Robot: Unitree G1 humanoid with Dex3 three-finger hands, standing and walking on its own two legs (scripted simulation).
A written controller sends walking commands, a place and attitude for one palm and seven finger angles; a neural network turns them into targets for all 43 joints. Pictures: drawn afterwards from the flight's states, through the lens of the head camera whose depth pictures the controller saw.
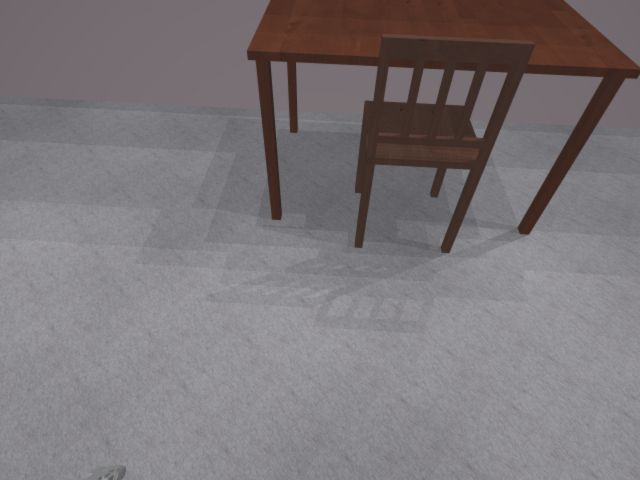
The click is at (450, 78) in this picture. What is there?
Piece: chair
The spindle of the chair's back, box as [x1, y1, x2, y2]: [428, 62, 456, 137]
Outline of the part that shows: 456,62 446,62 428,132 428,137 435,137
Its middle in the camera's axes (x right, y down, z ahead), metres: +0.36 -0.41 +1.16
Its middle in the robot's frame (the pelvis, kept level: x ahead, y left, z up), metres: +1.15 -0.30 -0.09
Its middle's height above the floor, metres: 0.67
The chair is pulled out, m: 0.00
